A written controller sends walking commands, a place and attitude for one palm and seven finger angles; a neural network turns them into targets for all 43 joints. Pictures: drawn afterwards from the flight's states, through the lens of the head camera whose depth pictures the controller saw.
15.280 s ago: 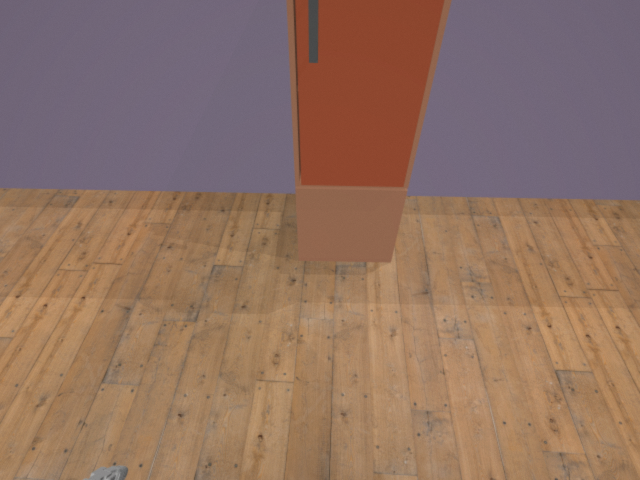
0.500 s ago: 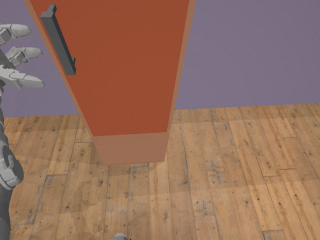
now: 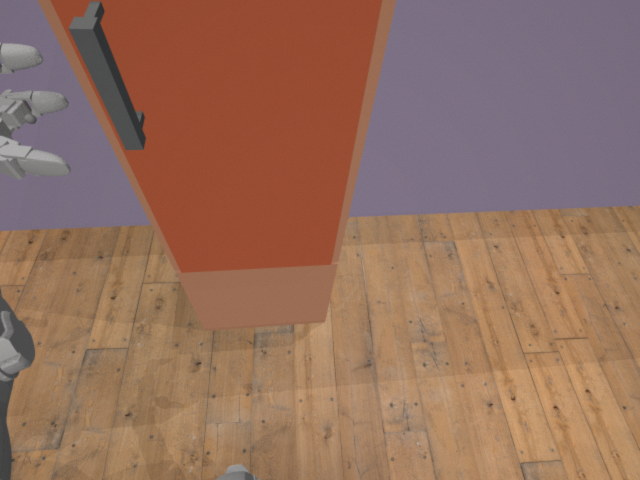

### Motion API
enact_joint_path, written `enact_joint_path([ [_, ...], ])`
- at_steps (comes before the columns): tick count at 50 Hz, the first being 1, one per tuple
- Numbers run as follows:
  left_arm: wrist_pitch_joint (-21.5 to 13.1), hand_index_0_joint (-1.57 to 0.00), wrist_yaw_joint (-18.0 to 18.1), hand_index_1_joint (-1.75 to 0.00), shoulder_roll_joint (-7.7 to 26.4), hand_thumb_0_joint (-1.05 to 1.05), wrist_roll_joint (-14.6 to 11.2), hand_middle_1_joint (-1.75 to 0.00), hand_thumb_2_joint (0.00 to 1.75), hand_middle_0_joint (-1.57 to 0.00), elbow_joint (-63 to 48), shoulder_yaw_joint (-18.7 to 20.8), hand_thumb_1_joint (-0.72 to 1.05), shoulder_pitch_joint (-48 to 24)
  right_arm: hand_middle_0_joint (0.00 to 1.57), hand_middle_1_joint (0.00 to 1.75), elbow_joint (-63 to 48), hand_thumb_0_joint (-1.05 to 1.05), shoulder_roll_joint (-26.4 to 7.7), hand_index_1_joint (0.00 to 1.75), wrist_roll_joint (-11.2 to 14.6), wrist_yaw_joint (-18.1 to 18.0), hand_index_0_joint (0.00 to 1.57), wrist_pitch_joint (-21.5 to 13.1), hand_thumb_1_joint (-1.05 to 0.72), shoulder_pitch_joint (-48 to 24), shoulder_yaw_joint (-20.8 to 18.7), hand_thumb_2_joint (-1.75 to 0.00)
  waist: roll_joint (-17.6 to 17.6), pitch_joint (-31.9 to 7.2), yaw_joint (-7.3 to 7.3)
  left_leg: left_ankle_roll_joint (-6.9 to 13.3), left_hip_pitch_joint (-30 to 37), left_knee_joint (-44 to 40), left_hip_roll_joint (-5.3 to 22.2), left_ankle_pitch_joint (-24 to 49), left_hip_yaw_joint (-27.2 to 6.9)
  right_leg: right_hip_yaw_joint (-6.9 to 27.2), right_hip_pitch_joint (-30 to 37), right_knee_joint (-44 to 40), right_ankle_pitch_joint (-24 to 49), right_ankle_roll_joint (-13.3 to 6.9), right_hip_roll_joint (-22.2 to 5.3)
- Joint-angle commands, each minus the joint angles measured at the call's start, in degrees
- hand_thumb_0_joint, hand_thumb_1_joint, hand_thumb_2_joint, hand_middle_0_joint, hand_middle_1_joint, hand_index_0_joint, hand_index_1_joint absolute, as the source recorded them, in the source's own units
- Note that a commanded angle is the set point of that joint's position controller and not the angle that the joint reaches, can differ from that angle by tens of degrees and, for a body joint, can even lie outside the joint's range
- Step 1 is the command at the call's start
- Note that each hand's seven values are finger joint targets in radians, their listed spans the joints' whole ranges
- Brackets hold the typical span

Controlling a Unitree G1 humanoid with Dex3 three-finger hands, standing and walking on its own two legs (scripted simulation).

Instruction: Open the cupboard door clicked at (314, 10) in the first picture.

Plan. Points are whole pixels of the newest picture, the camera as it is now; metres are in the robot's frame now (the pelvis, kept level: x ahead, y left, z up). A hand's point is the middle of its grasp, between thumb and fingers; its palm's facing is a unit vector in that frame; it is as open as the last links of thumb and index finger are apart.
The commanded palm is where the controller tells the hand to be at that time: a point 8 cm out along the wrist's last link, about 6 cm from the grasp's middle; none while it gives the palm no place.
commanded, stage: move the hooked fingers beside the handle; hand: left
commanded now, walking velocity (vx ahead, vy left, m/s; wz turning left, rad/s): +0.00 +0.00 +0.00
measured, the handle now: (116, 81) +0.53 +0.22 +0.18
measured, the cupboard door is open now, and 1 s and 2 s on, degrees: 0 0 0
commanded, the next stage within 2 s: slide the fingers in behind the handle in 0.36 s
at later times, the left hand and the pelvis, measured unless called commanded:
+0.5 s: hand (21, 122) +0.47 +0.30 +0.17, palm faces +0.05 -1.00 +0.01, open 14.0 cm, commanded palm +0.46 +0.33 +0.17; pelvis -0.01 +0.00 +0.00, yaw +0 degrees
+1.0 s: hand (71, 113) +0.48 +0.25 +0.17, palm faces +0.04 -1.00 +0.01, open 14.0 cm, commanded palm +0.46 +0.29 +0.17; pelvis -0.01 +0.00 +0.00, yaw +0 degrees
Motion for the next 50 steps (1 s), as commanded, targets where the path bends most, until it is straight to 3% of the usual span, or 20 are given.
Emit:
enact_joint_path([
  [1, -4.14, -0.30, 0.44, -1.20, 16.22, 0.00, -2.43, -1.20, 0.30, -0.30, -14.86, 1.21, -0.50, -26.23, 0.20, 0.30, -3.87, 0.00, -10.67, 0.30, -0.20, -0.75, 0.20, -1.42, -0.90, 6.27, -4.06, -0.90, 9.48, -22.88, -0.29, 2.68, 29.96, -1.19, -3.07, 22.42, -2.17, -0.87, -4.45, -3.51, 23.13, -1.71, 3.21],
  [4, -3.11, -0.30, 0.86, -1.20, 15.07, 0.00, -1.91, -1.20, 0.30, -0.30, -12.46, 0.09, -0.50, -24.95, 0.20, 0.30, -4.41, 0.00, -10.60, 0.30, 0.08, -0.57, 0.20, -1.47, -0.90, 5.33, -3.96, -0.90, 8.95, -20.65, -0.34, 2.55, 28.32, -1.65, -3.14, 19.25, -1.99, -0.74, -5.47, -3.88, 21.10, -1.40, 2.97],
  [7, -2.91, -0.30, 1.60, -1.20, 17.91, 0.00, -1.53, -1.20, 0.30, -0.30, -10.48, 1.96, -0.50, -25.81, 0.20, 0.30, -4.57, 0.00, -11.07, 0.30, 0.02, -0.87, 0.20, -1.53, -0.90, 5.54, -3.78, -0.90, 5.32, -20.21, -0.44, 2.93, 25.99, -1.92, -3.12, 17.83, -2.00, -0.32, -4.29, -3.96, 21.01, -1.18, 2.82],
  [12, -5.09, -0.30, 1.52, -1.20, 20.53, 0.00, -0.71, -1.20, 0.30, -0.30, -12.31, 3.29, -0.50, -27.15, 0.20, 0.30, -5.03, 0.00, -10.91, 0.30, -0.04, -0.79, 0.20, -1.45, -0.90, 5.33, -3.63, -0.90, 8.65, -24.02, -0.04, 2.67, 27.67, -0.91, -3.22, 19.83, -1.97, 0.07, -3.33, -2.99, 22.79, -1.22, 2.76],
  [14, -4.88, -0.30, 0.79, -1.20, 18.06, 0.00, -1.04, -1.20, 0.30, -0.30, -10.32, 1.30, -0.50, -26.58, 0.20, 0.30, -4.77, 0.00, -10.78, 0.30, 0.08, -0.81, 0.20, -1.27, -0.90, 5.19, -3.59, -0.90, 7.86, -21.70, -0.75, 2.72, 26.68, -0.93, -3.20, 18.53, -1.81, -0.04, -4.46, -3.37, 21.91, -1.15, 2.81],
  [17, -4.22, -0.30, -0.30, -1.20, 19.96, 0.00, -1.53, -1.20, 0.30, -0.30, -9.11, 2.45, -0.50, -26.23, 0.20, 0.30, -4.89, 0.00, -11.22, 0.30, 0.26, -1.10, 0.20, -1.09, -0.90, 5.38, -3.60, -0.90, 6.25, -21.74, -0.44, 3.01, 25.02, -1.04, -3.36, 18.07, -1.57, 0.26, -3.11, -3.42, 22.82, -0.96, 2.67],
  [21, -4.18, -0.30, -0.77, -1.20, 17.73, 0.00, -1.60, -1.20, 0.30, -0.30, -9.80, 0.19, -0.50, -27.99, 0.20, 0.30, -4.61, 0.00, -11.00, 0.30, 0.10, -1.30, 0.20, -1.04, -0.90, 5.87, -3.49, -0.90, 7.36, -20.70, -1.35, 3.02, 25.29, -1.03, -3.34, 17.66, -1.79, -0.05, -4.98, -3.42, 21.09, -1.22, 2.82],
  [23, -4.48, -0.30, -0.77, -1.20, 18.98, 0.00, -1.75, -1.20, 0.30, -0.30, -10.27, 1.20, -0.50, -28.12, 0.20, 0.30, -4.30, 0.00, -11.24, 0.30, 0.12, -1.32, 0.20, -1.10, -0.90, 6.04, -3.66, -0.90, 8.90, -21.86, -1.10, 2.70, 26.49, -0.96, -3.07, 17.13, -2.23, -0.08, -5.90, -3.58, 19.73, -1.21, 2.82],
  [27, -5.00, -0.30, -0.36, -1.20, 14.53, 0.00, -2.56, -1.20, 0.30, -0.30, -13.40, -1.23, -0.50, -29.45, 0.20, 0.30, -3.74, 0.00, -10.91, 0.30, -0.09, -1.10, 0.20, -1.68, -0.90, 6.24, -3.96, -0.90, 10.94, -23.65, -1.40, 2.43, 30.29, -1.22, -2.74, 17.61, -2.97, -0.63, -7.69, -3.82, 18.06, -1.51, 3.07],
  [29, -4.03, -0.30, 0.31, -1.20, 12.80, 0.00, -2.58, -1.20, 0.30, -0.30, -11.67, -2.15, -0.50, -28.65, 0.20, 0.30, -3.47, 0.00, -10.77, 0.30, -0.15, -1.04, 0.20, -1.82, -0.90, 6.19, -3.86, -0.90, 9.27, -21.50, -1.60, 2.44, 28.59, -1.59, -2.67, 16.12, -3.06, -0.87, -8.22, -4.05, 16.78, -1.49, 3.05],
  [33, -2.73, -0.30, 2.53, -1.20, 14.76, 0.00, -1.32, -1.20, 0.30, -0.30, -9.95, -1.12, -0.50, -29.36, 0.20, 0.30, -3.61, 0.00, -10.94, 0.30, -0.34, -1.00, 0.20, -2.20, -0.90, 6.47, -3.63, -0.90, 8.04, -19.76, -1.32, 2.63, 25.30, -2.36, -2.76, 13.34, -2.83, -0.63, -7.45, -4.25, 15.16, -1.31, 2.72],
  [36, -4.39, -0.30, 4.54, -1.20, 17.56, 0.00, -0.48, -1.20, 0.30, -0.30, -13.61, 1.54, -0.50, -30.46, 0.20, 0.30, -3.85, 0.00, -10.92, 0.30, -0.79, -0.76, 0.20, -2.43, -0.90, 7.15, -3.76, -0.90, 8.80, -23.37, -0.59, 2.50, 27.14, -1.81, -2.65, 16.35, -3.19, -0.70, -5.52, -3.31, 17.07, -1.64, 2.88],
  [37, -5.12, -0.30, 4.88, -1.20, 16.44, 0.00, -0.10, -1.20, 0.30, -0.30, -15.55, 0.93, -0.50, -30.50, 0.20, 0.30, -4.19, 0.00, -10.59, 0.30, -0.73, -0.54, 0.20, -2.52, -0.90, 6.86, -3.89, -0.90, 10.55, -25.88, -0.54, 2.26, 29.51, -1.64, -2.55, 17.85, -3.15, -0.67, -5.73, -3.07, 18.02, -1.54, 2.95],
  [38, -5.27, -0.30, 5.07, -1.20, 14.24, 0.00, -0.34, -1.20, 0.30, -0.30, -15.15, -0.08, -0.50, -29.25, 0.20, 0.30, -4.33, 0.00, -10.26, 0.30, -0.71, -0.31, 0.20, -2.62, -0.90, 6.51, -3.89, -0.90, 10.73, -25.18, -0.63, 2.23, 29.80, -1.40, -2.58, 17.64, -2.92, -0.70, -6.28, -3.28, 17.89, -1.52, 3.07],
  [40, -5.03, -0.30, 5.24, -1.20, 14.02, 0.00, -0.62, -1.20, 0.30, -0.30, -13.32, 0.23, -0.50, -27.75, 0.20, 0.30, -4.26, 0.00, -10.38, 0.30, -0.62, -0.17, 0.20, -2.54, -0.90, 6.46, -3.84, -0.90, 9.44, -23.41, -0.42, 2.15, 28.29, -1.71, -2.55, 16.72, -2.88, -0.87, -5.89, -3.35, 17.50, -1.55, 3.15],
  [41, -4.86, -0.30, 5.21, -1.20, 13.42, 0.00, -0.90, -1.20, 0.30, -0.30, -12.50, -0.07, -0.50, -27.64, 0.20, 0.30, -4.22, 0.00, -10.37, 0.30, -0.69, -0.24, 0.20, -2.48, -0.90, 6.77, -3.77, -0.90, 6.85, -22.43, -0.75, 2.45, 27.30, -1.79, -2.57, 16.78, -2.92, -1.03, -5.20, -3.35, 17.85, -1.56, 3.22],
  [43, -4.02, -0.30, 5.35, -1.20, 11.84, 0.00, -0.67, -1.20, 0.30, -0.30, -13.34, -1.27, -0.50, -27.09, 0.20, 0.30, -4.61, 0.00, -10.15, 0.30, -0.46, -0.17, 0.20, -2.51, -0.90, 5.98, -3.89, -0.90, 9.14, -22.57, -0.47, 2.44, 27.67, -1.80, -2.73, 16.71, -2.14, -0.62, -5.38, -3.54, 18.71, -1.38, 3.00],
  [47, -3.54, -0.30, 6.05, -1.20, 11.23, 0.00, -0.77, -1.20, 0.30, -0.30, -14.66, -1.22, -0.50, -27.24, 0.20, 0.30, -4.52, 0.00, -10.14, 0.30, -0.49, -0.15, 0.20, -2.56, -0.90, 6.27, -4.09, -0.90, 6.88, -22.72, -0.44, 2.48, 27.90, -1.99, -2.58, 17.77, -2.40, -0.77, -4.40, -3.53, 19.77, -1.35, 3.12],
  [48, -3.37, -0.30, 6.06, -1.20, 9.15, 0.00, -1.07, -1.20, 0.30, -0.30, -15.44, -2.56, -0.50, -26.88, 0.20, 0.30, -4.60, 0.00, -9.89, 0.30, -0.47, -0.11, 0.20, -2.62, -0.90, 5.99, -4.07, -0.90, 8.20, -22.85, -0.62, 2.46, 28.67, -1.89, -2.68, 18.15, -2.08, -0.69, -4.74, -3.63, 20.16, -1.40, 3.07],
  [50, -3.18, -0.30, 6.21, -1.20, 8.13, 0.00, -1.57, -1.20, 0.30, -0.30, -14.88, -2.91, -0.50, -27.78, 0.20, 0.30, -4.06, 0.00, -9.86, 0.30, -0.53, -0.07, 0.20, -2.72, -0.90, 6.15, -4.10, -0.90, 6.09, -21.11, -1.08, 2.52, 27.74, -2.18, -2.64, 16.99, -2.24, -0.81, -4.72, -4.01, 19.59, -1.25, 3.11],
])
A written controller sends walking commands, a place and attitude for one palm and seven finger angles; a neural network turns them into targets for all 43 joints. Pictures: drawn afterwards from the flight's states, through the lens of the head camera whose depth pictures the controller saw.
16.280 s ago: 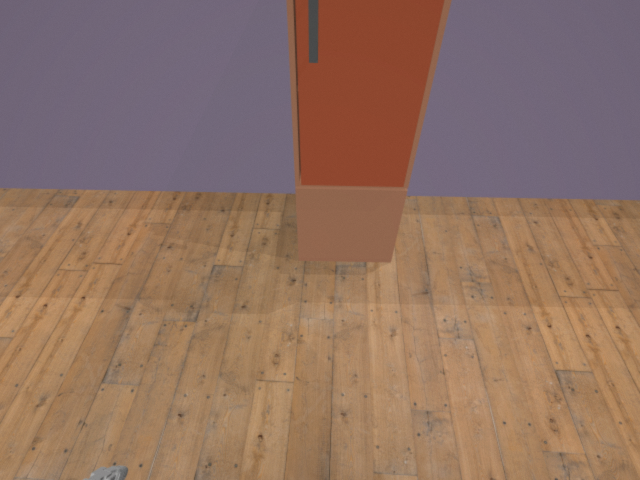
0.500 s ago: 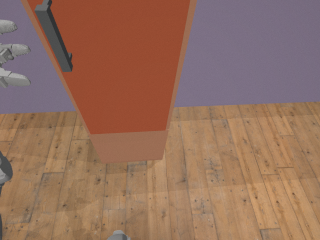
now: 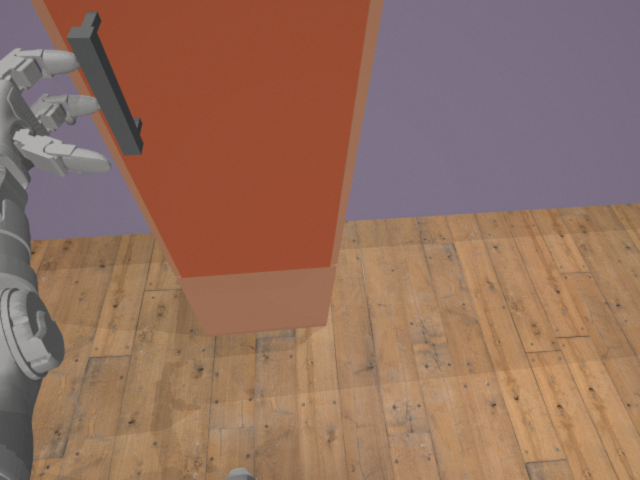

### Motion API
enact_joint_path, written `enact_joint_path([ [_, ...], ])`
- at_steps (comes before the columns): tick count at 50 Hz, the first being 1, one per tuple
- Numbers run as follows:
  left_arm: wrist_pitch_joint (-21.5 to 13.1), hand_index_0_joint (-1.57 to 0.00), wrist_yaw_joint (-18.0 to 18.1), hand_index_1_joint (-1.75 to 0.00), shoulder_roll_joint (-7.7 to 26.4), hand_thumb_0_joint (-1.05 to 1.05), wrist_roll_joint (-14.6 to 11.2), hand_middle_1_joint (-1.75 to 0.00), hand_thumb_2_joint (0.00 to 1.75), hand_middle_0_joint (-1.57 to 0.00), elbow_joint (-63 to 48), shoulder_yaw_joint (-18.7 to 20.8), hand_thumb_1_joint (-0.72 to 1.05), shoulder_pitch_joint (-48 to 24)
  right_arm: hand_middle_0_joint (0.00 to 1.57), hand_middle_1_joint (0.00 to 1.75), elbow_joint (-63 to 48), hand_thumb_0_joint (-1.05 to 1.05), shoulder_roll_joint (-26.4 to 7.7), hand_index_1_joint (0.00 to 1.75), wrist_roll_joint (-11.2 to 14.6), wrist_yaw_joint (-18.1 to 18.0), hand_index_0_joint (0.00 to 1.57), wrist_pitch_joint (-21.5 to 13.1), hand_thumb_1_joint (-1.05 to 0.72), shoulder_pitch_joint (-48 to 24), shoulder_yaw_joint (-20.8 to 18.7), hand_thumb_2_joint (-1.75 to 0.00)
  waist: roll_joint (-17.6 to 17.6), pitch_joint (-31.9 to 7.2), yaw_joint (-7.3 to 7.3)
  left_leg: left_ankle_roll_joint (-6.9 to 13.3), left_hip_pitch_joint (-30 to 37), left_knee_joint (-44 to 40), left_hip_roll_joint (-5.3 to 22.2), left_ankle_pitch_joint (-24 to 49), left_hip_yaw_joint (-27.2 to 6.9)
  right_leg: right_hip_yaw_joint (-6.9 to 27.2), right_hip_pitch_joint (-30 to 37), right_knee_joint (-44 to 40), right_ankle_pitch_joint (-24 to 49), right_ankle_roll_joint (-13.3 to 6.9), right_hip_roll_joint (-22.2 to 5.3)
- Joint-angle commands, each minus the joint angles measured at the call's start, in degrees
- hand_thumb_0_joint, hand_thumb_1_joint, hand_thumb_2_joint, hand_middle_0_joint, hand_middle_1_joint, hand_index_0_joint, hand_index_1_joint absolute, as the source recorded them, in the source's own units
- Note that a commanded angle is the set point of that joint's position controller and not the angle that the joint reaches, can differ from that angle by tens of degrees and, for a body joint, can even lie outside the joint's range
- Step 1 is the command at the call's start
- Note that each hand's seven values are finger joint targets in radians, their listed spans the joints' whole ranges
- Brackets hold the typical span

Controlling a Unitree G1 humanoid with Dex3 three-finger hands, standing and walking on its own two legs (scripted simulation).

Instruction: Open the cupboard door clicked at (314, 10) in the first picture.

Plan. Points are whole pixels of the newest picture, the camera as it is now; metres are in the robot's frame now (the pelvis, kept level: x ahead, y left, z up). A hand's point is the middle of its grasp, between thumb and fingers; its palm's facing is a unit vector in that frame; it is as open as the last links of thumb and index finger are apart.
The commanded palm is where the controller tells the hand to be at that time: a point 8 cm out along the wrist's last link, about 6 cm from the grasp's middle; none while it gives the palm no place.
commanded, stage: slide the fingers in behind the handle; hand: left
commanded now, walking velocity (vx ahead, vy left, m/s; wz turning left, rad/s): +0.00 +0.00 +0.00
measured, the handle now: (114, 88) +0.54 +0.22 +0.18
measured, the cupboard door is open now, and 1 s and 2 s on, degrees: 0 0 0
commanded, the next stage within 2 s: close the thumb around the handle in 1.06 s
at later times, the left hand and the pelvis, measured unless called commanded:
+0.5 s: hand (115, 122) +0.48 +0.20 +0.18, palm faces +0.04 -1.00 +0.02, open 14.0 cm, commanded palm +0.46 +0.26 +0.17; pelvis +0.00 -0.01 +0.00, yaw +1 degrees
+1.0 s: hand (120, 119) +0.49 +0.20 +0.18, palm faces +0.04 -1.00 +0.02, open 14.0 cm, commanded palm +0.46 +0.25 +0.17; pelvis +0.00 -0.01 +0.00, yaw +0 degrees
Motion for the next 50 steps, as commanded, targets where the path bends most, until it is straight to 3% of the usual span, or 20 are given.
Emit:
enact_joint_path([
  [1, -3.68, -0.30, 0.27, -1.20, 13.39, 0.00, -2.41, -1.20, 0.30, -0.30, -14.00, 0.64, -0.50, -26.63, 0.20, 0.30, -3.81, 0.00, -10.79, 0.30, -0.17, -0.81, 0.20, -1.60, -0.90, 5.77, -4.41, -0.90, 5.12, -21.18, -0.36, 2.60, 27.35, -2.37, -2.80, 17.80, -2.19, -1.17, -3.40, -4.77, 20.80, -1.53, 3.12],
  [2, -3.53, -0.30, 0.44, -1.20, 14.28, 0.00, -2.08, -1.20, 0.30, -0.30, -13.44, 1.32, -0.50, -25.46, 0.20, 0.30, -3.89, 0.00, -10.86, 0.30, -0.06, -0.78, 0.20, -1.52, -0.90, 5.61, -4.44, -0.90, 5.23, -21.63, 0.13, 2.48, 27.39, -2.44, -2.75, 18.11, -2.29, -1.05, -3.31, -4.63, 21.20, -1.54, 3.10],
  [4, -3.51, -0.30, 0.95, -1.20, 11.57, 0.00, -2.05, -1.20, 0.30, -0.30, -14.69, -0.52, -0.50, -26.20, 0.20, 0.30, -3.99, 0.00, -10.41, 0.30, -0.04, -0.57, 0.20, -1.71, -0.90, 4.97, -4.48, -0.90, 6.12, -20.96, -0.29, 2.50, 27.98, -2.40, -2.87, 17.63, -2.03, -1.02, -3.99, -4.89, 20.85, -1.38, 2.99],
  [6, -3.90, -0.30, 1.72, -1.20, 12.37, 0.00, -2.33, -1.20, 0.30, -0.30, -15.53, 0.44, -0.50, -26.03, 0.20, 0.30, -3.89, 0.00, -10.50, 0.30, -0.14, -0.65, 0.20, -1.73, -0.90, 5.10, -4.40, -0.90, 4.30, -20.91, -0.03, 2.70, 27.23, -2.50, -2.98, 17.73, -2.05, -1.08, -2.53, -4.71, 21.29, -1.51, 2.98],
  [7, -4.02, -0.30, 1.92, -1.20, 12.92, 0.00, -2.07, -1.20, 0.30, -0.30, -16.20, 0.95, -0.50, -25.77, 0.20, 0.30, -4.09, 0.00, -10.45, 0.30, -0.03, -0.57, 0.20, -1.76, -0.90, 4.51, -4.50, -0.90, 5.83, -21.89, 0.44, 2.53, 27.69, -2.48, -2.97, 17.98, -1.89, -0.75, -2.27, -4.61, 21.97, -1.46, 2.88],
  [10, -3.93, -0.30, 2.70, -1.20, 9.92, 0.00, -1.99, -1.20, 0.30, -0.30, -17.02, -1.09, -0.50, -26.24, 0.20, 0.30, -4.20, 0.00, -10.11, 0.30, 0.01, -0.38, 0.20, -1.90, -0.90, 4.06, -4.50, -0.90, 5.18, -20.93, -0.02, 2.44, 28.21, -2.60, -3.00, 18.21, -2.27, -1.10, -2.81, -4.52, 21.76, -1.52, 2.91],
  [14, -3.63, -0.30, 4.01, -1.20, 9.71, 0.00, -1.83, -1.20, 0.30, -0.30, -16.49, -0.90, -0.50, -26.67, 0.20, 0.30, -4.12, 0.00, -10.02, 0.30, 0.02, -0.44, 0.20, -2.02, -0.90, 3.57, -4.46, -0.90, 4.04, -20.23, 0.10, 2.56, 27.16, -2.86, -3.12, 16.56, -2.06, -0.77, -2.16, -4.74, 21.31, -1.38, 2.70],
  [15, -3.63, -0.30, 4.22, -1.20, 8.00, 0.00, -1.89, -1.20, 0.30, -0.30, -17.30, -2.22, -0.50, -27.15, 0.20, 0.30, -4.35, 0.00, -9.79, 0.30, 0.05, -0.28, 0.20, -2.23, -0.90, 3.16, -4.38, -0.90, 5.44, -20.11, 0.04, 2.52, 27.28, -2.97, -3.30, 16.20, -1.83, -0.73, -2.19, -4.84, 21.16, -1.38, 2.62],
  [18, -4.12, -0.30, 5.31, -1.20, 10.32, 0.00, -1.74, -1.20, 0.30, -0.30, -17.82, 0.18, -0.50, -26.05, 0.20, 0.30, -4.25, 0.00, -9.88, 0.30, -0.02, -0.27, 0.20, -2.32, -0.90, 3.12, -4.46, -0.90, 4.63, -22.06, 0.79, 2.62, 27.43, -2.63, -3.36, 17.49, -1.66, -0.32, -0.25, -4.57, 23.16, -1.41, 2.52],
  [21, -3.94, -0.30, 5.73, -1.20, 6.11, 0.00, -1.84, -1.20, 0.30, -0.30, -17.82, -2.59, -0.50, -25.55, 0.20, 0.30, -4.44, 0.00, -9.46, 0.30, -0.02, -0.08, 0.20, -2.40, -0.90, 2.81, -4.36, -0.90, 3.05, -20.29, 0.18, 2.84, 26.76, -2.63, -3.57, 17.17, -1.32, -0.54, -0.23, -4.70, 23.52, -1.34, 2.56],
  [24, -3.45, -0.30, 5.94, -1.20, 9.66, 0.00, -1.70, -1.20, 0.30, -0.30, -16.54, -0.09, -0.50, -25.48, 0.20, 0.30, -4.41, 0.00, -9.82, 0.30, 0.15, -0.25, 0.20, -2.21, -0.90, 2.53, -4.45, -0.90, 1.62, -19.98, 0.83, 2.89, 24.62, -3.22, -3.65, 15.54, -0.86, 0.09, 1.54, -5.07, 23.99, -1.05, 2.28],
  [27, -4.03, -0.30, 6.22, -1.20, 7.20, 0.00, -1.59, -1.20, 0.30, -0.30, -18.07, -2.06, -0.50, -26.91, 0.20, 0.30, -4.62, 0.00, -9.31, 0.30, 0.07, -0.17, 0.20, -2.43, -0.90, 2.25, -4.30, -0.90, 2.27, -20.41, 0.40, 3.01, 25.48, -3.09, -3.81, 15.90, -0.84, 0.17, 1.38, -5.00, 24.56, -1.02, 2.34],
  [29, -4.08, -0.30, 6.29, -1.20, 8.15, 0.00, -1.74, -1.20, 0.30, -0.30, -17.15, -0.99, -0.50, -25.11, 0.20, 0.30, -4.47, 0.00, -9.47, 0.30, 0.10, -0.21, 0.20, -2.33, -0.90, 2.44, -4.38, -0.90, 1.90, -20.55, 0.88, 2.90, 25.25, -3.15, -3.78, 16.31, -0.86, 0.19, 2.04, -4.94, 24.96, -1.13, 2.34],
  [33, -4.13, -0.30, 6.29, -1.20, 4.43, 0.00, -2.18, -1.20, 0.30, -0.30, -17.47, -3.75, -0.50, -26.41, 0.20, 0.30, -4.11, 0.00, -9.21, 0.30, 0.17, -0.17, 0.20, -2.62, -0.90, 2.11, -4.41, -0.90, 2.31, -19.10, 0.05, 2.92, 25.78, -3.38, -3.76, 14.49, -0.86, 0.12, 0.21, -5.60, 22.85, -1.06, 2.37],
  [37, -3.85, -0.30, 6.50, -1.20, 7.34, 0.00, -1.70, -1.20, 0.30, -0.30, -14.55, -2.11, -0.50, -27.75, 0.20, 0.30, -3.23, 0.00, -9.63, 0.30, 0.12, -0.42, 0.20, -2.84, -0.90, 2.73, -4.34, -0.90, 0.35, -18.11, -0.20, 3.08, 23.80, -3.58, -3.77, 12.84, -1.08, 0.41, 0.36, -5.92, 21.59, -0.94, 2.23],
  [39, -3.72, -0.30, 6.49, -1.20, 9.15, 0.00, -1.31, -1.20, 0.30, -0.30, -14.22, -1.25, -0.50, -28.79, 0.20, 0.30, -3.20, 0.00, -9.79, 0.30, 0.02, -0.51, 0.20, -2.86, -0.90, 3.09, -4.28, -0.90, 1.56, -18.92, -0.10, 3.08, 23.57, -3.46, -3.82, 13.23, -1.06, 0.58, 0.53, -5.65, 21.85, -0.95, 2.13],
  [43, -5.17, -0.30, 6.38, -1.20, 7.44, 0.00, -1.27, -1.20, 0.30, -0.30, -16.03, -2.35, -0.50, -29.24, 0.20, 0.30, -3.19, 0.00, -9.42, 0.30, -0.18, -0.34, 0.20, -3.18, -0.90, 3.40, -4.35, -0.90, 4.85, -21.23, -0.24, 2.66, 26.81, -3.01, -3.59, 15.10, -1.44, 0.13, -0.88, -5.15, 21.66, -1.19, 2.38],
  [46, -5.33, -0.30, 6.32, -1.20, 6.21, 0.00, -1.80, -1.20, 0.30, -0.30, -15.09, -2.66, -0.50, -28.92, 0.20, 0.30, -3.02, 0.00, -9.48, 0.30, -0.27, -0.38, 0.20, -3.34, -0.90, 3.90, -4.39, -0.90, 2.30, -20.32, -0.47, 2.80, 26.36, -3.00, -3.47, 14.92, -1.72, -0.28, -1.07, -5.16, 20.82, -1.29, 2.67],
  [48, -4.99, -0.30, 6.34, -1.20, 8.07, 0.00, -1.50, -1.20, 0.30, -0.30, -15.47, -1.26, -0.50, -28.54, 0.20, 0.30, -2.95, 0.00, -9.75, 0.30, -0.28, -0.31, 0.20, -3.34, -0.90, 3.91, -4.60, -0.90, 3.43, -21.59, 0.22, 2.60, 26.92, -3.02, -3.33, 15.89, -1.74, -0.32, -0.95, -4.82, 21.64, -1.31, 2.58],
  [50, -4.13, -0.30, 6.36, -1.20, 6.10, 0.00, -1.34, -1.20, 0.30, -0.30, -14.78, -2.63, -0.50, -27.04, 0.20, 0.30, -3.40, 0.00, -9.41, 0.30, -0.23, -0.13, 0.20, -3.29, -0.90, 3.60, -4.37, -0.90, 4.32, -20.21, 0.35, 2.50, 26.33, -3.02, -3.42, 15.63, -1.43, -0.50, -1.60, -4.85, 21.22, -1.33, 2.60],
])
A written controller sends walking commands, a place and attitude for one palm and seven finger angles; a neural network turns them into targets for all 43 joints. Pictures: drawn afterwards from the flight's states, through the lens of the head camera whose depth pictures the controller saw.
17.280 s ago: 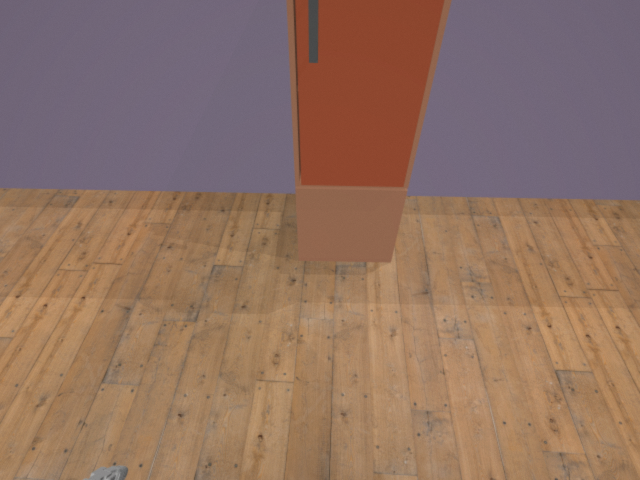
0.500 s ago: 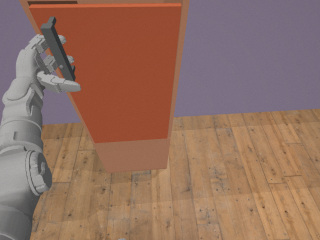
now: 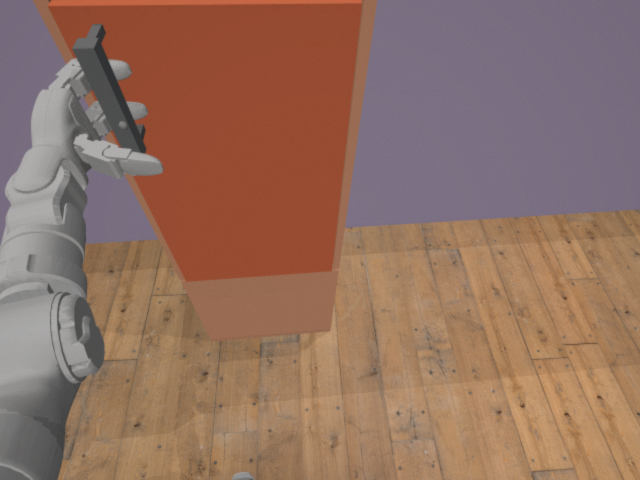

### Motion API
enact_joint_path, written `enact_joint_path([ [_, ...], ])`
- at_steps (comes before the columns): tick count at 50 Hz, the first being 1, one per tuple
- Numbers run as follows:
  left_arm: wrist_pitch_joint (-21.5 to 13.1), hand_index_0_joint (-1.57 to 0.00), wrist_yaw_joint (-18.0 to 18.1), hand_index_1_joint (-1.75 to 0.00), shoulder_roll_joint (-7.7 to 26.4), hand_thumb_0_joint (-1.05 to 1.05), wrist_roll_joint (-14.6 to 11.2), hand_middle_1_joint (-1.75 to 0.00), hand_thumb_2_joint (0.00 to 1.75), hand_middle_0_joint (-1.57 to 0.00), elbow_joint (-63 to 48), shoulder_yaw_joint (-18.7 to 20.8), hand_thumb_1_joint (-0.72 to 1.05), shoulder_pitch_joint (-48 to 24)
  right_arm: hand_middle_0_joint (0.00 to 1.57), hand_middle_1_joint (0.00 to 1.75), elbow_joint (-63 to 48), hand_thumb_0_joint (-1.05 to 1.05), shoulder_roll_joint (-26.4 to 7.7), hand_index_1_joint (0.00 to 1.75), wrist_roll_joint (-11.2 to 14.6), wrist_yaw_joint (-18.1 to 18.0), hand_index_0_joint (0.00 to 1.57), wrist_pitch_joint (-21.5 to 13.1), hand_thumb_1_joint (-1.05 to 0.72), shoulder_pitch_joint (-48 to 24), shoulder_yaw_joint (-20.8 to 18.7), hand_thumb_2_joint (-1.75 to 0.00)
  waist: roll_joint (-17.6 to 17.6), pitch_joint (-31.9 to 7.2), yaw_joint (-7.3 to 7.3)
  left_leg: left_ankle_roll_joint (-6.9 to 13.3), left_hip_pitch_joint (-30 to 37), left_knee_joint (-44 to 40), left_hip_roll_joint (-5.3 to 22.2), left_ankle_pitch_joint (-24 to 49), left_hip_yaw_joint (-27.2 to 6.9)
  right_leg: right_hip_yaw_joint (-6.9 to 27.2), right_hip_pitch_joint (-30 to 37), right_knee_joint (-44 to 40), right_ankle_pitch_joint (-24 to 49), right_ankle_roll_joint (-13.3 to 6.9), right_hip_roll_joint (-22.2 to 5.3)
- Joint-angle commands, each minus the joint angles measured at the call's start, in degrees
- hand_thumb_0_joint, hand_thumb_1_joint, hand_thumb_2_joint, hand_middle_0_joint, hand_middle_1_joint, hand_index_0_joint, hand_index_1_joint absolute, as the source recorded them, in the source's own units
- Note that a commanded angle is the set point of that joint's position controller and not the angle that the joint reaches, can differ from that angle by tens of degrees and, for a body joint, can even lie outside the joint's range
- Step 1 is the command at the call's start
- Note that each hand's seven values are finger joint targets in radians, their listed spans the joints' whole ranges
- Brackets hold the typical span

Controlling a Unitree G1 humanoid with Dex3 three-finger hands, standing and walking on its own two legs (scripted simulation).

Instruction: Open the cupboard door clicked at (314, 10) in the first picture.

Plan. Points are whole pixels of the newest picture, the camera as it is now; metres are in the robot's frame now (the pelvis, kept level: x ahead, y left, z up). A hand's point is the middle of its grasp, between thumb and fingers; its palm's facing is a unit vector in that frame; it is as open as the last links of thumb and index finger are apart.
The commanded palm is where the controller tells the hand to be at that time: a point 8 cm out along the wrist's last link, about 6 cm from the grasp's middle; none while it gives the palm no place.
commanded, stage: slide the fingers in behind the handle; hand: left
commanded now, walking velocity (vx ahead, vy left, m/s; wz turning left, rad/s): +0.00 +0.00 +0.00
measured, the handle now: (118, 96) +0.54 +0.22 +0.18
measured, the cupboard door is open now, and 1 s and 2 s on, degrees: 0 0 50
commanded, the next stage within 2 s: close the thumb around the handle in 0.06 s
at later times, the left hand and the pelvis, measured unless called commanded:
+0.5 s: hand (132, 126) +0.49 +0.20 +0.17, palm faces +0.05 -1.00 +0.01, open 10.7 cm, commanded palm +0.47 +0.25 +0.17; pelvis +0.00 +0.00 +0.00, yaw +0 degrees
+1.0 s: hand (128, 126) +0.49 +0.20 +0.17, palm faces +0.03 -1.00 +0.01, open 5.8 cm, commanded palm +0.46 +0.25 +0.17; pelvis +0.00 +0.00 +0.00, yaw +0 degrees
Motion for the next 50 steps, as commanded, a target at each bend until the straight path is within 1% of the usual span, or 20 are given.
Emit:
enact_joint_path([
  [1, -3.24, -0.30, 0.45, -1.20, 14.33, 0.00, -0.89, -1.20, 0.30, -0.30, -12.96, 1.23, -0.50, -27.69, 0.20, 0.30, -4.60, 0.00, -9.23, 0.30, -0.21, -0.50, 0.20, -1.44, -0.90, 5.33, -3.49, -0.90, 2.84, -21.05, -0.48, 3.40, 23.15, -1.43, -3.37, 15.17, -1.21, -0.33, -2.89, -4.88, 21.80, -0.66, 2.52],
  [8, -3.82, -0.30, 1.60, -1.20, 14.53, 0.00, -0.42, -1.20, 0.30, -0.30, -15.37, 1.74, -0.50, -28.22, 0.20, 0.30, -4.78, 0.00, -9.21, 0.30, -0.22, -0.34, 0.20, -1.61, -0.90, 5.40, -3.76, -0.90, 3.85, -22.27, -0.31, 3.01, 25.27, -1.67, -2.89, 15.59, -1.76, -0.57, -4.35, -4.70, 20.54, -0.72, 2.74],
  [10, -3.84, -0.31, 1.59, -1.21, 11.29, 0.00, -0.51, -1.21, 0.35, -0.31, -17.00, -0.50, -0.39, -27.68, 0.20, 0.30, -5.12, 0.00, -8.72, 0.30, -0.15, -0.04, 0.20, -1.79, -0.90, 4.85, -3.75, -0.90, 6.68, -22.96, -0.28, 2.77, 27.17, -1.38, -2.93, 16.85, -1.70, -0.71, -5.14, -4.54, 20.85, -0.91, 2.82],
  [11, -3.69, -0.31, 1.82, -1.22, 12.21, 0.00, -0.81, -1.22, 0.37, -0.31, -16.26, 0.79, -0.33, -27.16, 0.20, 0.30, -4.93, 0.00, -8.94, 0.30, -0.36, -0.09, 0.20, -1.84, -0.90, 5.39, -3.66, -0.90, 3.85, -22.85, -0.21, 3.07, 26.34, -1.22, -3.02, 17.15, -1.83, -0.82, -4.06, -4.50, 21.32, -0.92, 2.87],
  [12, -3.35, -0.32, 1.87, -1.22, 13.48, 0.00, -0.62, -1.22, 0.40, -0.32, -15.60, 1.35, -0.28, -27.20, 0.20, 0.30, -4.78, 0.00, -9.13, 0.30, -0.18, -0.14, 0.20, -1.62, -0.90, 5.26, -3.72, -0.90, 3.53, -22.74, -0.23, 3.00, 25.86, -1.50, -2.85, 16.81, -1.75, -0.63, -4.07, -4.58, 21.58, -0.77, 2.83],
  [15, -2.54, -0.33, 2.05, -1.24, 11.11, 0.00, -0.45, -1.24, 0.47, -0.33, -15.54, -0.52, -0.11, -27.95, 0.20, 0.30, -5.01, 0.00, -8.82, 0.30, -0.12, -0.16, 0.20, -1.63, -0.90, 4.82, -3.68, -0.90, 3.33, -21.11, -0.70, 3.03, 25.21, -1.79, -2.92, 15.69, -1.58, -0.74, -4.73, -4.83, 20.83, -0.65, 2.72],
  [18, -2.88, -0.34, 2.80, -1.26, 12.35, 0.00, -0.16, -1.26, 0.54, -0.34, -15.44, 0.18, 0.06, -29.81, 0.20, 0.30, -4.65, 0.00, -8.89, 0.30, -0.31, -0.22, 0.20, -1.64, -0.90, 5.12, -3.51, -0.90, 3.78, -20.90, -0.84, 2.98, 25.11, -1.77, -2.90, 15.37, -1.89, -0.64, -4.97, -4.73, 20.31, -0.71, 2.66],
  [22, -3.82, -0.36, 3.04, -1.28, 12.03, 0.00, -0.48, -1.28, 0.64, -0.36, -17.56, 1.01, 0.28, -26.91, 0.20, 0.30, -5.10, 0.00, -8.71, 0.30, -0.34, 0.08, 0.20, -2.01, -0.90, 4.80, -3.71, -0.90, 3.70, -24.41, 0.31, 2.88, 27.07, -1.27, -2.99, 18.14, -1.82, -0.60, -3.15, -4.21, 22.70, -0.83, 2.77],
  [25, -3.69, -0.37, 2.62, -1.30, 10.98, 0.00, -0.63, -1.30, 0.71, -0.37, -18.61, -0.22, 0.45, -27.44, 0.20, 0.30, -5.33, 0.00, -8.60, 0.30, -0.15, 0.04, 0.20, -1.86, -0.90, 4.12, -3.70, -0.90, 3.66, -23.01, -0.13, 2.98, 26.35, -1.41, -3.05, 17.87, -1.44, -0.48, -2.87, -4.38, 23.52, -0.70, 2.72],
  [29, -2.67, -0.38, 2.21, -1.33, 12.63, 0.00, -0.81, -1.33, 0.80, -0.38, -15.90, 0.80, 0.68, -25.88, 0.20, 0.30, -5.13, 0.00, -8.83, 0.30, 0.09, -0.28, 0.20, -1.49, -0.90, 3.97, -3.54, -0.90, 1.42, -20.36, -0.13, 3.32, 23.65, -1.72, -3.29, 15.55, -0.95, -0.17, -2.16, -5.04, 23.27, -0.50, 2.59],
  [31, -3.15, -0.39, 2.10, -1.34, 12.61, 0.00, -0.87, -1.34, 0.85, -0.39, -17.73, 0.72, 0.79, -27.14, 0.20, 0.30, -5.25, 0.00, -8.74, 0.30, -0.03, -0.41, 0.20, -1.54, -0.90, 3.90, -3.59, -0.90, 3.24, -21.47, 0.06, 3.39, 24.54, -1.51, -3.49, 16.12, -0.90, 0.01, -1.74, -4.97, 23.46, -0.67, 2.50],
  [33, -3.05, -0.40, 1.88, -1.35, 13.75, 0.00, -1.10, -1.35, 0.90, -0.40, -16.95, 1.72, 0.90, -25.81, 0.20, 0.30, -5.15, 0.00, -8.84, 0.30, 0.04, -0.46, 0.20, -1.48, -0.90, 3.88, -3.53, -0.90, 2.44, -22.01, 0.26, 3.40, 24.46, -1.52, -3.48, 16.49, -0.92, 0.12, -1.23, -5.09, 24.32, -0.60, 2.49],
  [34, -2.72, -0.40, 1.64, -1.35, 13.88, 0.00, -1.23, -1.35, 0.90, -0.40, -15.39, 1.89, 0.90, -25.18, 0.20, 0.30, -5.06, 0.00, -8.84, 0.30, 0.07, -0.53, 0.20, -1.34, -0.90, 3.90, -3.49, -0.90, 0.47, -20.77, 0.11, 3.57, 23.08, -1.63, -3.55, 16.00, -0.63, 0.24, -0.63, -5.33, 24.88, -0.38, 2.44],
  [38, -2.70, -0.40, 0.91, -1.35, 16.66, 0.00, -1.10, -1.35, 0.90, -0.40, -14.87, 3.56, 0.90, -24.02, 0.20, 0.30, -5.53, 0.00, -9.10, 0.30, 0.15, -0.72, 0.20, -1.03, -0.90, 3.77, -3.47, -0.90, 1.42, -21.68, 0.83, 3.67, 22.07, -1.67, -3.84, 16.04, -0.17, 0.66, 0.90, -5.16, 26.17, -0.33, 2.16],
  [39, -2.60, -0.40, 0.65, -1.35, 15.69, 0.00, -1.17, -1.35, 0.90, -0.40, -14.59, 2.31, 0.90, -24.97, 0.20, 0.30, -5.54, 0.00, -9.00, 0.30, 0.18, -0.70, 0.20, -0.92, -0.90, 3.54, -3.23, -0.90, 1.59, -20.59, 0.35, 3.63, 21.70, -1.81, -3.89, 15.49, -0.16, 0.59, 0.55, -5.30, 25.82, -0.28, 2.15],
  [42, -2.72, -0.40, 0.49, -1.35, 16.95, 0.00, -1.12, -1.35, 0.90, -0.40, -13.48, 2.87, 0.90, -25.80, 0.20, 0.30, -5.53, 0.00, -9.16, 0.30, 0.24, -0.86, 0.20, -0.76, -0.90, 3.65, -3.25, -0.90, 0.87, -19.60, -0.04, 3.71, 20.59, -1.94, -3.74, 13.70, -0.24, 0.78, -0.11, -5.56, 24.03, -0.12, 2.07],
  [47, -2.94, -0.40, 0.53, -1.35, 14.17, 0.00, -1.22, -1.35, 0.90, -0.40, -13.65, 1.02, 0.90, -26.94, 0.20, 0.30, -5.41, 0.00, -8.98, 0.30, 0.14, -0.77, 0.20, -0.90, -0.90, 4.14, -3.42, -0.90, 1.76, -20.64, -0.50, 3.56, 22.71, -1.77, -3.57, 14.43, -0.66, 0.38, -1.85, -5.47, 22.89, -0.24, 2.29],
  [48, -3.08, -0.40, 0.80, -1.35, 16.14, 0.00, -1.10, -1.35, 0.90, -0.40, -13.68, 2.54, 0.90, -27.29, 0.20, 0.30, -5.15, 0.00, -9.21, 0.30, -0.04, -0.85, 0.20, -0.88, -0.90, 4.45, -3.49, -0.90, 1.73, -20.88, -0.23, 3.48, 22.62, -1.77, -3.46, 14.58, -0.90, 0.41, -1.63, -5.39, 22.87, -0.27, 2.25],
  [49, -3.00, -0.40, 0.81, -1.35, 14.65, 0.00, -0.93, -1.35, 0.90, -0.40, -13.66, 1.17, 0.90, -27.30, 0.20, 0.30, -5.34, 0.00, -9.03, 0.30, 0.09, -0.79, 0.20, -0.91, -0.90, 4.13, -3.40, -0.90, 3.11, -20.36, -0.37, 3.37, 22.92, -1.85, -3.54, 14.08, -0.82, 0.33, -2.53, -5.38, 21.95, -0.37, 2.29],
  [50, -2.99, -0.40, 0.77, -1.35, 13.84, 0.00, -1.14, -1.35, 0.90, -0.40, -13.63, 1.13, 0.90, -25.95, 0.20, 0.30, -5.48, 0.00, -8.93, 0.30, 0.03, -0.67, 0.20, -1.03, -0.90, 4.12, -3.46, -0.90, 2.22, -20.50, 0.00, 3.34, 22.79, -1.92, -3.53, 13.66, -0.82, 0.13, -2.26, -5.39, 21.44, -0.36, 2.36],
])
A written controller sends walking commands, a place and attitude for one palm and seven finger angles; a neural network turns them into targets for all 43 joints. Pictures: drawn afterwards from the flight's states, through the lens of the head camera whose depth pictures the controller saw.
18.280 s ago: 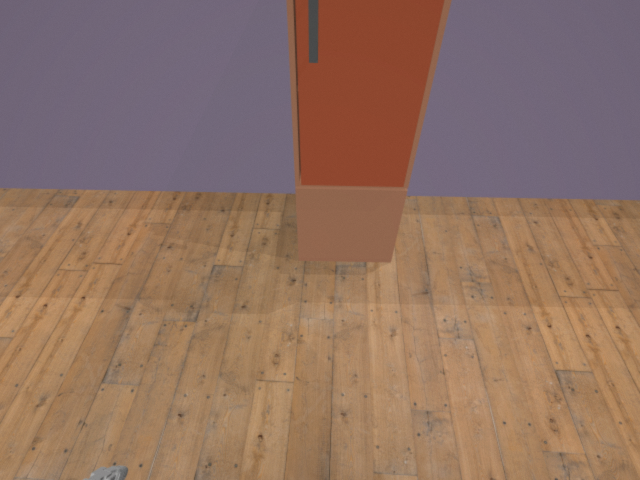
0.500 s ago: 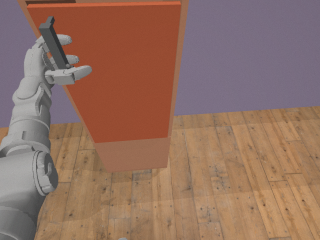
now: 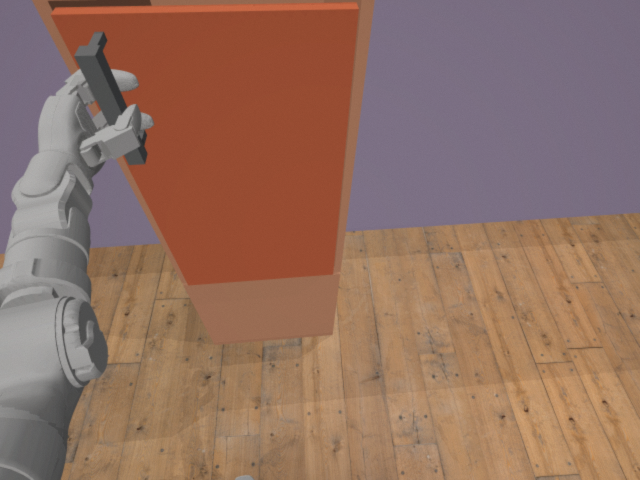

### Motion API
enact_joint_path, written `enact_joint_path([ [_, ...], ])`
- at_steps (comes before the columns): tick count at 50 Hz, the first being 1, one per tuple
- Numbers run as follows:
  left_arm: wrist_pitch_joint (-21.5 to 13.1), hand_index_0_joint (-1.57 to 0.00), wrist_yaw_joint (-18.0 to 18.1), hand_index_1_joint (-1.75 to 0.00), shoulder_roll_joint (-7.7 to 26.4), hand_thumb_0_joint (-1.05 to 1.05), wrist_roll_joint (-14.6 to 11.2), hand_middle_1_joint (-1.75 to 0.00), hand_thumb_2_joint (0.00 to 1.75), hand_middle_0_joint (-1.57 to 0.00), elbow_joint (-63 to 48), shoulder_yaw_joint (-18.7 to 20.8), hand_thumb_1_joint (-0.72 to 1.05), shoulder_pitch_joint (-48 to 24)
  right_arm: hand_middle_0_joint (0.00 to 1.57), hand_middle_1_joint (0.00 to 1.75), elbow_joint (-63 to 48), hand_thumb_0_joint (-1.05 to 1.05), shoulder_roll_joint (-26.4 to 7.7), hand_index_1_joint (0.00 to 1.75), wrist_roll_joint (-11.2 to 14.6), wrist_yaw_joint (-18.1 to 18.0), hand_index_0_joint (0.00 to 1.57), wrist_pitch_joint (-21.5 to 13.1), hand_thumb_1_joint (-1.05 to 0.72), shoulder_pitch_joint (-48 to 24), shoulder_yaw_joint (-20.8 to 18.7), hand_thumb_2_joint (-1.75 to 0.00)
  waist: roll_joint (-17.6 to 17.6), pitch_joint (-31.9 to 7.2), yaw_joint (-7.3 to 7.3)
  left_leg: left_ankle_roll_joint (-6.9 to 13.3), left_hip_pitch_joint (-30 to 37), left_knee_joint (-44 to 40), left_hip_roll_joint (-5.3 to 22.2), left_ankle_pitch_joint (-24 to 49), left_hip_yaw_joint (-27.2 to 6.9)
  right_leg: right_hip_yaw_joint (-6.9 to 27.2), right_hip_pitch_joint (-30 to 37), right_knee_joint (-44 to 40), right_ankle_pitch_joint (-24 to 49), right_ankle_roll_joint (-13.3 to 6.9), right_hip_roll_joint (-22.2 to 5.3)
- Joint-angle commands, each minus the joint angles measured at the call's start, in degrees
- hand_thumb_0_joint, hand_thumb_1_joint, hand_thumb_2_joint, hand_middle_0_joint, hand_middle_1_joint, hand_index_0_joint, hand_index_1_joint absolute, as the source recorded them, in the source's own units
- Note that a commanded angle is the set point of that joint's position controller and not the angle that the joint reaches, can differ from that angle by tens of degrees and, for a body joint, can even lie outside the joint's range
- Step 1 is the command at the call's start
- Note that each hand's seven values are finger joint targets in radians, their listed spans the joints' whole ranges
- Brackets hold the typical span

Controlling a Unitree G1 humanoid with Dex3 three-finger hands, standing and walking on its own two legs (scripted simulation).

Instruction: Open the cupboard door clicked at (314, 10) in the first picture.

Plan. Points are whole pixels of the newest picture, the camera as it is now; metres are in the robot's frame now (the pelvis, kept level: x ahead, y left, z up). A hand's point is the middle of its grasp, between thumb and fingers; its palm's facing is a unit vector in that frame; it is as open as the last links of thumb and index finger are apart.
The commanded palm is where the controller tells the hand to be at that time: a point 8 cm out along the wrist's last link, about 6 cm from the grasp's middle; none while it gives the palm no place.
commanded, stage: pull the door open along its arc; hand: left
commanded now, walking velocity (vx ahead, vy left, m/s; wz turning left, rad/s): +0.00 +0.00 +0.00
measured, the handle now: (119, 102) +0.54 +0.23 +0.18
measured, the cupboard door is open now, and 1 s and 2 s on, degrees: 0 50 48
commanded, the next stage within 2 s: open thumb and fingers to let go in 0.96 s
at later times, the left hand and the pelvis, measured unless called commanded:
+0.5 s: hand (140, 183) +0.40 +0.17 +0.17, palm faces +0.05 -1.00 +0.06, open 6.3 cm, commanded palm +0.34 +0.22 +0.17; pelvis +0.02 +0.00 +0.01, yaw -2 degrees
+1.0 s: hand (257, 275) +0.28 +0.05 +0.18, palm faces +0.32 -0.95 +0.03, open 6.7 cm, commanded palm +0.23 +0.09 +0.17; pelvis +0.02 -0.03 +0.01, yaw +3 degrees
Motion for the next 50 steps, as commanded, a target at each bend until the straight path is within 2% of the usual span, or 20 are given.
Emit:
enact_joint_path([
  [1, -4.24, -0.40, 0.64, -1.35, 14.95, 0.00, -1.55, -1.35, 0.90, -0.40, -13.51, 2.13, 0.90, -25.56, 0.20, 0.30, -4.83, 0.00, -8.83, 0.30, -0.27, -0.45, 0.20, -1.67, -0.90, 5.08, -3.49, -0.90, 1.05, -21.49, 0.16, 3.81, 21.81, -1.31, -3.70, 14.84, -0.58, 0.09, -1.60, -5.09, 22.91, -0.28, 2.35],
  [9, -1.57, -0.40, -0.16, -1.35, 12.58, 0.00, -3.81, -1.35, 0.90, -0.40, -23.13, 2.50, 0.90, -11.59, 0.20, 0.30, -8.42, 0.00, -8.31, 0.30, 0.70, -0.06, 0.20, -1.45, -0.90, 1.84, -3.78, -0.90, -0.12, -22.96, 3.85, 3.80, 22.68, -2.50, -3.76, 18.03, 0.61, -0.06, 3.69, -5.01, 28.01, -0.43, 2.55],
  [12, 0.75, -0.40, -0.09, -1.35, 10.55, 0.00, -4.98, -1.35, 0.90, -0.40, -28.51, 2.45, 0.90, -3.52, 0.20, 0.30, -10.02, 0.00, -7.79, 0.30, 1.29, 0.14, 0.20, -1.57, -0.90, -0.15, -3.67, -0.90, 0.28, -21.51, 5.45, 3.72, 23.18, -3.35, -3.76, 19.46, 0.99, -0.42, 5.29, -5.23, 29.35, -0.68, 2.61],
  [21, 8.75, -0.40, 3.13, -1.35, 0.65, 0.00, -8.25, -1.35, 0.90, -0.40, -56.12, -0.29, 0.90, 22.04, 0.20, 0.30, -14.71, 0.00, -5.55, 0.30, 2.14, 1.15, 0.20, -3.59, -0.90, -8.50, -3.06, -0.90, -2.14, -18.31, 8.69, 3.57, 25.88, -5.37, -4.14, 24.30, 2.07, -1.41, 11.12, -5.90, 35.78, -0.48, 2.10],
  [22, 9.88, -0.40, 10.98, -1.35, -1.57, 0.00, -11.03, -1.35, 0.90, -0.40, -62.16, 6.15, 0.90, 20.87, 0.20, 0.30, -14.94, 0.00, -3.17, 0.30, 2.02, 1.48, 0.20, -4.36, -0.90, -11.05, -2.65, -0.90, -1.50, -18.30, 12.56, 2.59, 24.72, -5.81, -4.23, 23.80, 2.10, -2.08, 11.23, -6.50, 33.17, -0.42, 2.15],
  [23, 11.29, -0.40, 14.94, -1.35, -7.88, 0.00, -9.71, -1.35, 0.90, -0.40, -64.50, 0.59, 0.90, 23.37, 0.20, 0.30, -14.21, 0.00, -3.07, 0.30, 1.51, 1.89, 0.20, -4.92, -0.90, -12.20, -2.38, -0.90, -0.24, -16.50, 10.89, 2.18, 26.06, -6.74, -4.02, 23.30, 2.17, -2.50, 10.50, -6.52, 32.14, -0.46, 2.16],
  [24, 12.43, -0.40, 18.35, -1.35, -10.31, 0.00, -8.76, -1.35, 0.90, -0.40, -67.65, -0.49, 0.90, 25.56, 0.20, 0.30, -13.81, 0.00, -2.85, 0.30, 1.36, 2.34, 0.20, -5.38, -0.90, -12.58, -2.49, -0.90, -1.15, -16.20, 10.70, 1.95, 26.67, -6.83, -3.75, 24.11, 1.89, -2.99, 10.37, -6.43, 31.99, -0.53, 2.19],
  [26, 14.23, -0.40, 24.19, -1.35, -14.04, 0.00, -6.72, -1.35, 0.90, -0.40, -73.95, -3.67, 0.90, 31.98, 0.20, 0.30, -13.55, 0.00, -2.43, 0.30, 0.65, 2.89, 0.20, -5.47, -0.90, -14.74, -2.35, -0.90, -4.76, -15.82, 10.97, 1.98, 27.27, -7.01, -3.50, 25.34, 1.98, -3.00, 12.73, -6.88, 33.32, -0.46, 1.86],
  [27, 15.59, -0.40, 26.73, -1.35, -16.84, 0.00, -5.30, -1.35, 0.90, -0.40, -77.28, -6.53, 0.90, 32.99, 0.20, 0.30, -13.59, 0.00, -2.03, 0.30, 0.44, 3.08, 0.20, -5.15, -0.90, -16.26, -2.18, -0.90, -2.51, -15.56, 10.83, 1.82, 28.02, -7.49, -3.53, 24.42, 2.25, -2.75, 12.65, -7.10, 32.85, -0.41, 1.37],
  [30, 20.13, -0.40, 34.15, -1.35, -23.24, 0.00, -1.12, -1.35, 0.90, -0.40, -84.33, -13.20, 0.90, 33.78, 0.20, 0.30, -13.32, 0.00, -1.08, 0.30, -0.85, 3.34, 0.20, -3.65, -0.90, -19.12, -1.54, -0.90, -2.11, -13.24, 10.00, 1.59, 29.93, -8.26, -3.60, 23.15, 1.81, -2.57, 12.85, -8.51, 30.87, -0.66, 0.90],
  [31, 21.43, -0.40, 36.65, -1.35, -23.97, 0.00, 0.26, -1.35, 0.90, -0.40, -85.81, -14.47, 0.90, 35.06, 0.20, 0.30, -12.97, 0.00, -0.97, 0.30, -1.54, 3.25, 0.20, -3.06, -0.90, -19.67, -1.48, -0.90, -4.92, -12.73, 9.65, 1.81, 30.02, -8.08, -3.59, 22.93, 1.46, -2.36, 13.90, -9.34, 31.11, -0.59, 0.67],
  [33, 24.42, -0.40, 40.39, -1.35, -26.92, 0.00, 3.03, -1.35, 0.90, -0.40, -89.32, -17.67, 0.90, 39.27, 0.20, 0.30, -13.22, 0.00, -0.09, 0.30, -2.14, 3.53, 0.20, -1.62, -0.90, -21.60, -1.26, -0.90, -3.87, -12.38, 10.11, 1.69, 30.81, -8.59, -3.81, 23.68, 1.66, -2.16, 15.27, -10.07, 32.76, -0.80, 0.01],
  [35, 27.08, -0.40, 42.96, -1.35, -30.39, 0.00, 5.73, -1.35, 0.90, -0.40, -90.88, -22.32, 0.90, 39.38, 0.20, 0.30, -12.98, 0.00, 0.53, 0.30, -2.55, 3.99, 0.20, -0.07, -0.90, -23.11, -0.88, -0.90, -4.45, -10.35, 9.48, 1.66, 31.10, -8.86, -4.06, 23.33, 1.19, -2.17, 15.20, -11.11, 32.80, -1.00, -0.33],
  [36, 27.93, -0.40, 43.43, -1.35, -30.88, 0.00, 6.82, -1.35, 0.90, -0.40, -90.44, -23.78, 0.90, 41.13, 0.20, 0.30, -12.59, 0.00, 0.41, 0.30, -2.96, 3.97, 0.20, 0.62, -0.90, -23.67, -1.06, -0.90, -7.70, -8.62, 9.05, 1.92, 30.90, -8.40, -3.96, 23.09, 0.90, -1.82, 15.19, -12.23, 33.35, -0.92, -0.37],
  [38, 28.41, -0.40, 43.70, -1.35, -33.60, 0.00, 8.17, -1.35, 0.90, -0.40, -94.00, -27.17, 0.90, 43.17, 0.20, 0.30, -13.24, 0.00, 1.17, 0.30, -3.07, 4.21, 0.20, 1.80, -0.90, -24.94, -0.81, -0.90, -5.24, -9.19, 9.54, 1.88, 31.84, -8.76, -4.29, 23.71, 0.98, -1.42, 16.02, -11.94, 35.31, -1.17, -0.79],
  [40, 28.56, -0.40, 43.40, -1.35, -35.86, 0.00, 8.87, -1.35, 0.90, -0.40, -96.10, -30.01, 0.90, 47.46, 0.20, 0.30, -13.80, 0.00, 1.73, 0.30, -3.19, 4.66, 0.20, 2.70, -0.90, -25.69, -0.62, -0.90, -5.87, -8.63, 9.84, 1.82, 31.66, -8.49, -4.54, 24.22, 0.75, -1.20, 16.51, -11.69, 38.22, -0.99, -1.01],
  [43, 27.92, -0.40, 42.71, -1.35, -37.15, 0.00, 9.16, -1.35, 0.90, -0.40, -99.57, -32.89, 0.90, 53.56, 0.20, 0.30, -14.70, 0.00, 2.37, 0.30, -3.19, 5.16, 0.20, 3.63, -0.90, -26.66, -0.48, -0.90, -7.18, -7.54, 10.27, 1.90, 31.02, -8.18, -4.57, 23.59, 0.40, -0.95, 16.79, -11.64, 39.25, -0.91, -1.22],
  [46, 27.58, -0.40, 42.46, -1.35, -37.67, 0.00, 8.41, -1.35, 0.90, -0.40, -103.47, -34.49, 0.90, 58.79, 0.20, 0.30, -15.06, 0.00, 2.92, 0.30, -2.98, 5.92, 0.20, 3.96, -0.90, -27.79, -0.20, -0.90, -5.88, -7.09, 10.65, 1.83, 30.74, -7.59, -4.54, 23.10, 0.33, -0.83, 16.76, -11.98, 40.18, -0.78, -1.34],
  [48, 27.47, -0.40, 43.56, -1.35, -39.10, 0.00, 7.99, -1.35, 0.90, -0.40, -103.06, -35.90, 0.90, 54.69, 0.20, 0.30, -14.69, 0.00, 2.67, 0.30, -3.10, 5.99, 0.20, 3.64, -0.90, -28.59, 0.00, -0.90, -5.59, -6.41, 9.88, 1.94, 30.77, -7.23, -4.78, 21.51, 0.05, -0.90, 15.56, -11.99, 38.86, -0.58, -1.55],
  [50, 27.25, -0.40, 44.80, -1.35, -37.95, 0.00, 8.22, -1.35, 0.90, -0.40, -100.72, -34.35, 0.90, 51.09, 0.20, 0.30, -13.46, 0.00, 2.57, 0.30, -3.20, 5.61, 0.20, 3.41, -0.90, -28.79, 0.11, -0.90, -6.84, -5.93, 9.68, 1.93, 30.55, -7.38, -5.08, 19.79, -0.27, -0.44, 15.13, -12.78, 36.39, -0.42, -1.82],
])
